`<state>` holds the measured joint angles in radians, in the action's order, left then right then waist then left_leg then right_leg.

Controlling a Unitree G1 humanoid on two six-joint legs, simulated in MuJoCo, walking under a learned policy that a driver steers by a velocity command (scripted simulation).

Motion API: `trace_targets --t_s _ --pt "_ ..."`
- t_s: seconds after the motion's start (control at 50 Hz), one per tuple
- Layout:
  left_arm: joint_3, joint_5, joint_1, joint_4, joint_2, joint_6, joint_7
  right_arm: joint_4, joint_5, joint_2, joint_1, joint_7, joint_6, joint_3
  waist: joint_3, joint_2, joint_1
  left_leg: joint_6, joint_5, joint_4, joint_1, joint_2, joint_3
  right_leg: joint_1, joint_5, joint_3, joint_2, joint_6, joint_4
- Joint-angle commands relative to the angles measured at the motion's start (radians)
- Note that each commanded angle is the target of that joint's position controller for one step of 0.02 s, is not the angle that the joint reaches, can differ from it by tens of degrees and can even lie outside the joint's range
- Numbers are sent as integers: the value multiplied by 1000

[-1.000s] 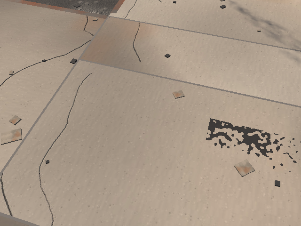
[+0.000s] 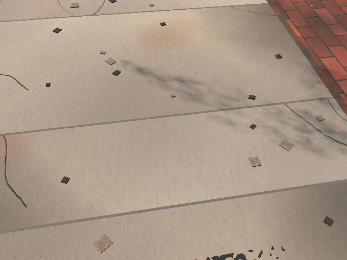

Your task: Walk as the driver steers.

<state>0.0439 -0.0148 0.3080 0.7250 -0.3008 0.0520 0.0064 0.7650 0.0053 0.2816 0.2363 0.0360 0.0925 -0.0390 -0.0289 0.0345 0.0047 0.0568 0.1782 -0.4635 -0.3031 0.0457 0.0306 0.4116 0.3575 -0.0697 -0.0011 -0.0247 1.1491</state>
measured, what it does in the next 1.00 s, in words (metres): walks ahead: right foot, then left foot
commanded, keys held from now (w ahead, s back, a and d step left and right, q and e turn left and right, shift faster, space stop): w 1.00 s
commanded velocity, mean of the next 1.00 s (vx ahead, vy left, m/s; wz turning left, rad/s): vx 0.50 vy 0.00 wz -0.02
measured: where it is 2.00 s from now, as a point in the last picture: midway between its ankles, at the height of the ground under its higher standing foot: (178, 138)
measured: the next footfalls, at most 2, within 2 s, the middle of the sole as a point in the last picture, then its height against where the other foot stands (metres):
right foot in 0.38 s outside the picture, level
left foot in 0.92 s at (148, 211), level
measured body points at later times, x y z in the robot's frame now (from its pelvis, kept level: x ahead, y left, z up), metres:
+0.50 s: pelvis +0.28 -0.05 -0.01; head +0.31 -0.06 +0.44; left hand +0.47 +0.21 -0.09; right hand +0.31 -0.33 -0.14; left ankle +0.14 +0.09 -0.65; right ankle +0.35 -0.13 -0.74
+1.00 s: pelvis +0.56 +0.01 -0.01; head +0.59 +0.03 +0.44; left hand +0.57 +0.29 -0.15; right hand +0.74 -0.24 -0.10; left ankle +0.64 +0.10 -0.74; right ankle +0.40 -0.13 -0.66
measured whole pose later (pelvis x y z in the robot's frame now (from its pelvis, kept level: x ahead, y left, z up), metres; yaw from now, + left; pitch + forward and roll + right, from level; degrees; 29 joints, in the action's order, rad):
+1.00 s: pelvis +0.56 +0.01 -0.01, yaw +0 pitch +2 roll -1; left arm 0.05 -0.02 0.35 0.89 -0.30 0.07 -0.01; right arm 0.74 -0.01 0.28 0.10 0.03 0.08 -0.03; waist -0.04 0.01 -0.03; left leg 0.05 0.16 -0.55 -0.43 0.01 0.04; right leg 0.24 0.47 -0.05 0.00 -0.03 1.01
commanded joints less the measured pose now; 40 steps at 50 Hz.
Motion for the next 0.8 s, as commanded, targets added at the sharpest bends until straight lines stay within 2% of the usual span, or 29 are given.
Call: trace_targets --t_s 0.02,0.08,0.18,0.24,0.28,0.32,0.34,0.36,0.38,0.4,0.42,0.44,0.46,0.48,0.5,0.52,0.54,0.58,0.64,0.7,0.76,0.8 --pt "27 6 -25 -83 -82 21 -1 -42 0 107 33 -9 15 -22 51 -140 9 160 -79 271 229 -256 -335 225 -77 -24 -94 12 -51" --pt "16 15 -88 -106 -50 17 -1 -17 -13 142 66 -17 15 -31 22 -108 17 182 -221 304 222 -262 -261 277 -138 2 -106 38 -180" --pt "0 8 -242 -137 -15 33 -19 19 -20 161 121 -28 -3 -30 -11 -103 68 139 -276 320 221 -213 -136 227 -398 44 -81 46 -479" --pt "-1 -1 -332 -160 -14 43 -36 49 -23 169 179 -32 -16 -30 -37 -98 97 136 -270 309 259 -239 -135 203 -447 61 -57 37 -575" --pt "1 -4 -371 -176 -21 48 -48 67 -25 174 201 -35 -28 -32 -49 -100 96 131 -303 281 325 -270 -144 218 -406 58 -47 17 -617" --pt "7 -3 -367 -181 -38 51 -57 75 -27 188 199 -40 -39 -38 -39 -110 71 115 -395 232 383 -295 -148 192 -336 59 -35 -11 -649" --pt "16 0 -329 -172 -56 51 -57 74 -27 199 187 -44 -42 -42 -12 -122 42 105 -521 182 397 -294 -140 125 -301 72 -16 -28 -659" --pt "31 4 -240 -147 -83 51 -53 71 -27 208 167 -46 -47 -44 47 -128 -15 90 -680 77 388 -275 -116 -9 -300 98 12 -53 -682" --pt "54 7 -91 -102 -129 48 -44 62 -23 194 155 -49 -51 -37 147 -112 -87 63 -723 -96 319 -229 -80 -234 -340 99 10 -87 -692" --pt "73 19 95 -67 -197 41 -30 31 3 149 154 -52 -47 -17 303 -6 -150 31 -427 -400 102 -174 -50 -555 -379 -109 -177 -155 -638" --pt "81 14 117 -49 -248 38 -36 21 -1 24 295 -41 -27 19 419 252 -66 -27 341 -724 -290 12 -62 -853 -160 -575 -390 -311 -729" --pt "57 2 117 -53 -145 37 -35 30 -22 135 215 -34 -10 -5 367 142 -116 -17 396 -815 -400 -31 -169 -806 -23 -625 -368 -278 -810" --pt "45 2 46 -54 -121 37 -31 -6 -46 173 114 -28 3 -19 213 102 -104 -9 305 -813 -448 -78 -146 -673 -60 -476 -334 -242 -841" --pt "40 8 -15 -57 -112 38 -32 -16 -41 161 62 -31 8 -17 131 24 -74 -15 217 -770 -420 -121 -117 -532 -175 -373 -294 -226 -869" --pt "35 15 -57 -57 -92 40 -35 -18 -24 152 43 -31 8 -20 77 1 -46 -26 164 -720 -391 -147 -109 -427 -269 -302 -260 -222 -901" --pt "30 25 -79 -56 -76 45 -36 -12 -21 140 68 -29 -1 -22 72 28 -11 -34 127 -693 -330 -171 -117 -358 -323 -254 -235 -218 -929" --pt "30 22 -90 -51 -69 51 -38 -4 -21 120 90 -29 -11 -18 71 40 6 -45 112 -669 -295 -177 -114 -317 -342 -221 -220 -223 -958" --pt "34 12 -89 -27 -83 62 -37 -3 -15 93 86 -33 -29 -13 46 36 22 -68 87 -613 -287 -186 -98 -251 -384 -158 -212 -235 -998" --pt "42 13 -58 6 -113 60 -25 -38 -6 79 -25 -34 -32 -7 -2 15 -2 -92 -59 -447 -346 -194 -90 -238 -396 -91 -194 -231 -1033" --pt "43 8 -20 34 -132 52 -16 -61 -8 59 -131 -25 -19 1 -21 11 -42 -88 -225 -241 -308 -165 -64 -245 -393 -22 -161 -194 -1036" --pt "47 -2 46 75 -154 43 -14 -88 -17 62 -225 -13 -11 3 -33 8 -79 -79 -278 -135 -287 -139 -51 -303 -363 -20 -187 -186 -1019" --pt "49 -6 69 99 -158 32 -11 -108 -20 73 -264 -4 -7 1 -42 14 -82 -57 -240 -90 -311 -132 -62 -379 -379 -32 -221 -177 -985"
Velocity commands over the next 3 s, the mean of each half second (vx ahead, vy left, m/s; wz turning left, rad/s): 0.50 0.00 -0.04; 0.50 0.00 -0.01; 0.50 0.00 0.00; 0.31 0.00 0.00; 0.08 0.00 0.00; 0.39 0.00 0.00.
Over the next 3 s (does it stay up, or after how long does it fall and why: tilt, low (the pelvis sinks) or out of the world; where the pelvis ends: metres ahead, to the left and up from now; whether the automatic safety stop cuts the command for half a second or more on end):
stays up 1.34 -0.03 -0.01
